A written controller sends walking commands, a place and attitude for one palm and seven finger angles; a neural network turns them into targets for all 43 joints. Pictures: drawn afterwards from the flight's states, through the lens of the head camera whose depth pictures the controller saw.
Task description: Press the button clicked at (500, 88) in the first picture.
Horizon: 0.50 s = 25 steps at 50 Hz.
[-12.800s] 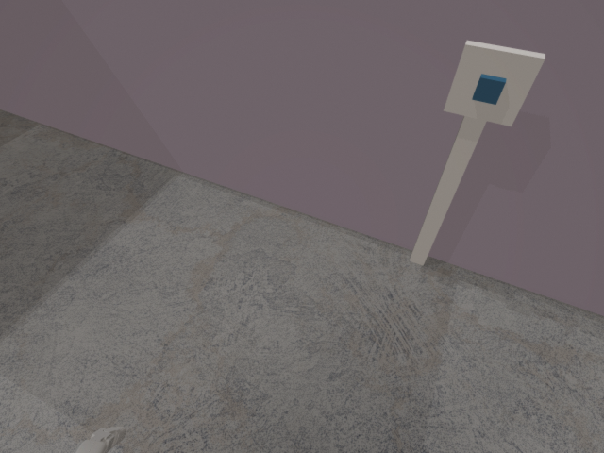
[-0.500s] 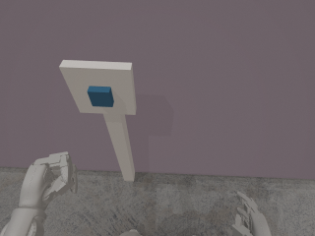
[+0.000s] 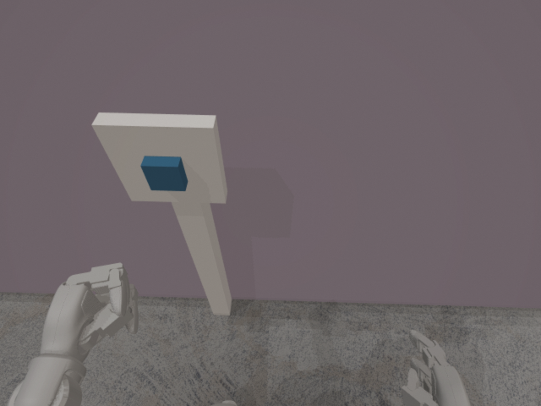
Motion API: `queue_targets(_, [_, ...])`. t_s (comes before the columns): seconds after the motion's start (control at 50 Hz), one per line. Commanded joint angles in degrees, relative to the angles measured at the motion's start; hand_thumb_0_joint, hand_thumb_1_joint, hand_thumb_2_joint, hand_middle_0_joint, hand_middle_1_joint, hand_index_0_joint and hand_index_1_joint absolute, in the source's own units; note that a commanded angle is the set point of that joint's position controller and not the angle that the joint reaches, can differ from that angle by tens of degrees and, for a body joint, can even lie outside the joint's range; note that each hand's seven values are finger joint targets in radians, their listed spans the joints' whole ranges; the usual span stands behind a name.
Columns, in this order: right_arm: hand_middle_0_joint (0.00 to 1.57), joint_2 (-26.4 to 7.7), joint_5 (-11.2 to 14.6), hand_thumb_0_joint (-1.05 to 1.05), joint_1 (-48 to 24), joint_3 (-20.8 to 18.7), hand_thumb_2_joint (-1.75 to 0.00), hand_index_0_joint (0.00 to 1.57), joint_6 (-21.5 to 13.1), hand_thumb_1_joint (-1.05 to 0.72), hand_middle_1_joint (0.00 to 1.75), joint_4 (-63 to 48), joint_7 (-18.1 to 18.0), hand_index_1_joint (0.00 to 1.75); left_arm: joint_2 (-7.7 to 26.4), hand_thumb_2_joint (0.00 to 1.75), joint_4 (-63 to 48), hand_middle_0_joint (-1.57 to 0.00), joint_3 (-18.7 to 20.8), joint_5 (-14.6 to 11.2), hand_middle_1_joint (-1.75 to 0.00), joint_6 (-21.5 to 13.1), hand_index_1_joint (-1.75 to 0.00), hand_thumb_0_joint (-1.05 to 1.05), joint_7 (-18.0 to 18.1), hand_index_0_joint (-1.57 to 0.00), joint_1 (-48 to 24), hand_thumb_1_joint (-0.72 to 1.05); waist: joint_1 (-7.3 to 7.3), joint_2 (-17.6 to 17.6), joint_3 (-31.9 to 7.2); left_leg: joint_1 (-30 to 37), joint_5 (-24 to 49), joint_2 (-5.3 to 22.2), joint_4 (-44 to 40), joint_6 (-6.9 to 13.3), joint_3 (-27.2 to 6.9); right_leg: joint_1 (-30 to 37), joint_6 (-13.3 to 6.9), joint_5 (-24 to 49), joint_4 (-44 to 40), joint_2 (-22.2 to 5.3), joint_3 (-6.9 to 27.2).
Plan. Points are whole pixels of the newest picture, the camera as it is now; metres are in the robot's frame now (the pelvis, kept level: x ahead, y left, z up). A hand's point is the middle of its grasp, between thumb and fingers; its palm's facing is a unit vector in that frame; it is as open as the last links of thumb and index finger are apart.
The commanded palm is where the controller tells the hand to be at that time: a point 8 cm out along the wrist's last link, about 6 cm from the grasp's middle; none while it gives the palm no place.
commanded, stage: aim a knuckle at the button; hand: left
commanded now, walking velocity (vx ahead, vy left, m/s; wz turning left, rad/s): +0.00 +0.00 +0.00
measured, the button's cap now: (166, 172) +0.46 +0.21 +0.07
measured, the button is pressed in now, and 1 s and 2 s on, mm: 0 0 0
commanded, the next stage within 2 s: press the button with the knuckle in 1.94 s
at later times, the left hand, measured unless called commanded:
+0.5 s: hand (148, 268) +0.29 +0.19 +0.06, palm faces +0.02 -1.00 -0.04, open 3.1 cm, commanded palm +0.26 +0.25 +0.06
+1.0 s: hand (164, 242) +0.34 +0.19 +0.04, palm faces +0.03 -1.00 -0.03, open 3.1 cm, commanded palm +0.32 +0.24 +0.05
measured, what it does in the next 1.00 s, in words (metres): stands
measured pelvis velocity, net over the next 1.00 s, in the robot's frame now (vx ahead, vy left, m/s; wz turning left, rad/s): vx -0.01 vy -0.01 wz -0.02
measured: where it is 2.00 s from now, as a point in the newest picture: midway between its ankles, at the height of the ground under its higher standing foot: outside the picture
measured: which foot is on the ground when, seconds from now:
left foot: down 0.00-1.00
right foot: down 0.00-1.00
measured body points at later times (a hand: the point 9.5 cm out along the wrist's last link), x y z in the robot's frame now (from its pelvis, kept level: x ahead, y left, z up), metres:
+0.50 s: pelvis -0.01 -0.01 +0.00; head +0.04 -0.02 +0.45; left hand +0.28 +0.25 +0.06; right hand +0.14 -0.26 -0.09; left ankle -0.01 +0.10 -0.69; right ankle -0.01 -0.11 -0.69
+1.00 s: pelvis -0.01 -0.01 -0.01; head +0.06 -0.01 +0.44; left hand +0.33 +0.24 +0.05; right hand +0.12 -0.26 -0.11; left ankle -0.01 +0.10 -0.69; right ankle -0.01 -0.11 -0.69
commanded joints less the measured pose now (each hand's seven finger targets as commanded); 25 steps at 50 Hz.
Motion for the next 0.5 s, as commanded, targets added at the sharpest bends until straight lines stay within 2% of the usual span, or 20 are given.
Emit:
queue_targets(0.0, [0.2, -6.9, 0.0, 0.0, -2.4, -3.1, -0.9, 0.2, -3.2, -0.9, 0.3, -8.5, -0.6, 0.3, 8.5, 0.9, -12.1, -1.3, 5.3, -1.3, -1.5, -4.4, -1.5, 0.0, 0.2, -1.3, -4.1, 0.9, -0.02, 0.0, -10.4, 6.2, 19.1, -1.1, -7.8, -0.6, -3.2, 7.0, -0.2, 17.1, -5.8, 1.9, 2.8])
queue_targets(0.02, [0.2, -6.9, 0.0, 0.0, -2.3, -3.2, -0.9, 0.2, -3.1, -0.9, 0.3, -8.5, -0.7, 0.3, 8.5, 0.9, -11.5, -1.3, 5.5, -1.4, -1.5, -4.3, -1.5, 0.0, 0.1, -1.3, -4.0, 0.9, -0.18, -0.4, -9.9, 6.0, 18.4, -1.1, -7.8, -0.6, -3.2, 6.6, -0.1, 16.6, -6.0, 1.9, 2.8])
queue_targets(0.06, [0.2, -7.4, -0.1, 0.0, -2.2, -2.9, -0.9, 0.2, -2.9, -0.9, 0.3, -7.5, -1.0, 0.3, 9.0, 0.9, -8.9, -1.3, 5.9, -1.5, -1.5, -4.4, -1.5, 0.0, 0.1, -1.3, -8.9, 0.9, -1.15, -1.1, -7.4, 4.4, 15.9, -1.2, -7.6, -0.6, -3.2, 4.9, 0.1, 14.5, -6.3, 1.8, 2.9])
queue_targets(0.08, [0.2, -7.7, -0.1, 0.0, -2.3, -2.8, -0.9, 0.2, -2.7, -0.9, 0.3, -7.1, -1.2, 0.3, 9.7, 0.9, -7.4, -1.3, 5.9, -1.4, -1.5, -4.4, -1.5, 0.0, 0.0, -1.3, -11.2, 0.9, -1.78, -2.7, -6.1, 3.2, 14.1, -1.1, -7.3, -0.4, -3.3, 4.0, 0.1, 12.4, -6.7, 2.0, 3.3])
queue_targets(0.1, [0.2, -7.6, 0.0, 0.0, -2.5, -2.8, -0.9, 0.2, -2.9, -0.9, 0.3, -7.1, -1.3, 0.3, 8.7, 0.9, -6.9, -1.3, 5.2, -1.5, -1.5, -4.7, -1.5, 0.0, -0.2, -1.3, -13.8, 0.9, -1.96, -2.4, -6.5, 3.2, 12.9, -1.3, -7.3, -0.4, -3.3, 3.5, 0.2, 11.1, -6.9, 1.8, 3.6])
queue_targets(0.16, [0.2, -7.7, 0.2, 0.0, -2.3, -2.8, -0.9, 0.2, -3.2, -0.9, 0.3, -6.5, -1.6, 0.3, 9.1, 0.9, -4.3, -1.3, 5.1, -1.4, -1.5, -4.7, -1.5, 0.0, -1.0, -1.3, -16.8, 0.9, -1.72, -0.1, -8.3, 4.0, 12.7, -1.4, -7.2, -0.4, -3.1, 3.7, 0.1, 10.6, -6.9, 1.5, 3.9])
queue_targets(0.2, [0.2, -7.8, 0.1, 0.0, -2.3, -2.7, -0.9, 0.2, -3.4, -0.9, 0.3, -6.1, -1.7, 0.3, 9.6, 0.9, -3.5, -1.3, 4.5, -1.1, -1.5, -4.5, -1.5, 0.0, -1.5, -1.3, -20.5, 0.9, -1.86, 0.0, -10.4, 4.0, 12.8, -1.4, -6.9, -0.2, -3.1, 4.7, 0.2, 10.7, -6.9, 1.3, 4.6])
queue_targets(0.24, [0.2, -7.8, 0.2, 0.0, -2.1, -2.8, -0.9, 0.2, -3.4, -0.9, 0.3, -5.9, -1.8, 0.3, 10.7, 0.9, -2.3, -1.3, 5.2, -0.9, -1.5, -4.4, -1.5, 0.0, -1.5, -1.3, -21.8, 0.9, -1.41, 0.9, -11.6, 4.7, 13.7, -1.4, -7.2, -0.2, -3.0, 5.3, 0.1, 11.6, -6.8, 1.3, 4.6])
queue_targets(0.28, [0.2, -7.9, 0.1, 0.0, -1.9, -2.7, -0.9, 0.2, -3.2, -0.9, 0.3, -5.5, -1.7, 0.3, 11.5, 0.9, -0.6, -1.3, 5.7, -0.8, -1.5, -4.2, -1.5, 0.0, -1.2, -1.3, -23.1, 0.9, -1.45, -0.7, -12.4, 4.4, 15.1, -1.3, -6.9, -0.1, -3.0, 6.4, 0.1, 13.3, -6.6, 1.4, 4.8])
queue_targets(0.32, [0.2, -7.6, -0.1, 0.0, -2.0, -2.8, -0.9, 0.2, -3.0, -0.9, 0.3, -5.8, -1.5, 0.3, 10.9, 0.9, 0.4, -1.3, 6.1, -0.8, -1.5, -4.0, -1.5, 0.0, -0.7, -1.3, -22.4, 0.9, -0.42, 0.1, -13.3, 4.5, 16.0, -1.5, -7.5, -0.3, -2.7, 7.6, 0.1, 14.7, -6.2, 1.2, 4.7])
queue_targets(0.36, [0.2, -7.7, 0.0, 0.0, -1.9, -2.9, -0.9, 0.2, -2.5, -0.9, 0.3, -5.3, -1.3, 0.3, 12.2, 0.9, 2.7, -1.3, 7.7, -0.7, -1.5, -3.9, -1.5, 0.0, 0.1, -1.3, -23.9, 0.9, -0.32, -0.2, -12.7, 4.2, 16.4, -1.3, -7.7, -0.4, -2.5, 7.7, 0.2, 15.5, -6.2, 1.2, 4.7])
queue_targets(0.38, [0.2, -7.8, -0.3, 0.0, -1.8, -2.9, -0.9, 0.2, -2.1, -0.9, 0.3, -5.4, -1.2, 0.3, 12.5, 0.9, 4.7, -1.3, 8.3, -0.9, -1.5, -3.6, -1.5, 0.0, 0.3, -1.3, -22.6, 0.9, -0.18, -2.5, -12.0, 2.7, 16.3, -1.3, -7.6, -0.3, -2.4, 8.4, 0.3, 15.4, -6.4, 1.2, 4.8])
queue_targets(0.4, [0.2, -7.8, -0.1, 0.0, -1.8, -3.0, -0.9, 0.2, -1.8, -0.9, 0.3, -5.3, -1.1, 0.3, 12.6, 0.9, 5.0, -1.3, 8.6, -0.7, -1.5, -3.8, -1.5, 0.0, 0.5, -1.3, -23.7, 0.9, -0.34, -2.3, -12.2, 2.9, 16.9, -1.4, -7.6, -0.3, -2.2, 8.5, 0.3, 16.7, -6.3, 1.1, 5.1])
queue_targets(0.42, [0.2, -7.7, -0.1, 0.0, -1.7, -3.1, -0.9, 0.2, -1.6, -0.9, 0.3, -5.6, -0.9, 0.3, 12.0, 0.9, 5.7, -1.3, 8.5, -0.7, -1.5, -3.8, -1.5, 0.0, 0.6, -1.3, -22.5, 0.9, 0.21, -1.9, -12.1, 2.9, 16.8, -1.4, -7.9, -0.5, -2.0, 8.7, 0.3, 16.6, -6.3, 1.1, 5.0])
queue_targets(0.46, [0.2, -7.8, -0.1, 0.0, -1.5, -3.1, -0.9, 0.2, -1.3, -0.9, 0.3, -5.5, -0.6, 0.3, 10.9, 0.9, 6.3, -1.3, 7.0, -0.4, -1.5, -4.0, -1.5, 0.0, 0.6, -1.3, -25.4, 0.9, -0.52, -0.5, -11.5, 3.2, 16.7, -1.4, -7.9, -0.5, -1.8, 7.7, 0.3, 17.0, -6.3, 1.1, 5.0])
queue_targets(0.48, [0.2, -7.9, -0.1, 0.0, -1.3, -3.1, -0.9, 0.2, -1.0, -0.9, 0.3, -5.3, -0.6, 0.3, 11.5, 0.9, 7.7, -1.3, 7.5, -0.4, -1.5, -4.1, -1.5, 0.0, 0.6, -1.3, -26.0, 0.9, -0.87, -2.4, -10.9, 2.1, 16.2, -1.3, -7.5, -0.3, -1.8, 7.9, 0.3, 16.4, -6.5, 1.1, 5.2])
